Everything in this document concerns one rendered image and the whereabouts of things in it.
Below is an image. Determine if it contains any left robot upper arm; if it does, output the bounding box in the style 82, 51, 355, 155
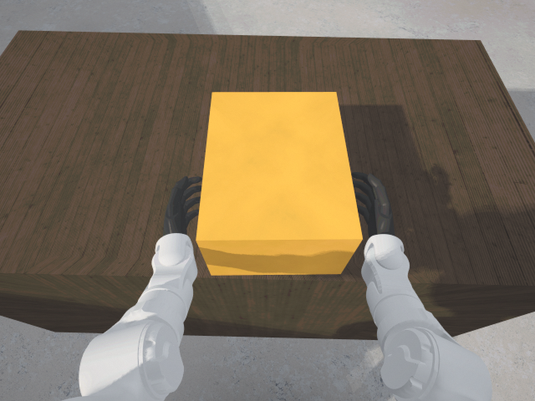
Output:
62, 321, 184, 401

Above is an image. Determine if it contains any right robot forearm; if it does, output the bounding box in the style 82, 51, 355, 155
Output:
361, 234, 462, 356

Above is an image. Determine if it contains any pedestal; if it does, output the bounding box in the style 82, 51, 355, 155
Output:
0, 30, 535, 340

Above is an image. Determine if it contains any carton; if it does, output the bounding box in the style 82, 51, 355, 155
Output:
196, 92, 363, 276

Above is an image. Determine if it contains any robot left hand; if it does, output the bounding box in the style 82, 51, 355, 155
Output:
163, 176, 202, 236

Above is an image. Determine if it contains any left robot forearm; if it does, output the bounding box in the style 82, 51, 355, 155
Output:
79, 233, 197, 395

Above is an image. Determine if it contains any right robot upper arm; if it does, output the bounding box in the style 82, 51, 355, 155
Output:
380, 327, 492, 401

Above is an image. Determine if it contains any robot right hand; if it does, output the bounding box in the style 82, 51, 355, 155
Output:
351, 172, 395, 237

